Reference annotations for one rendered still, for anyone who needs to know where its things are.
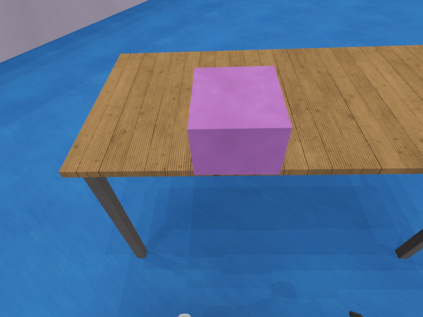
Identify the table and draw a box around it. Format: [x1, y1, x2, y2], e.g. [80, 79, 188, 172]
[59, 45, 423, 259]

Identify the carton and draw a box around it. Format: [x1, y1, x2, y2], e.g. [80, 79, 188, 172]
[188, 66, 292, 175]

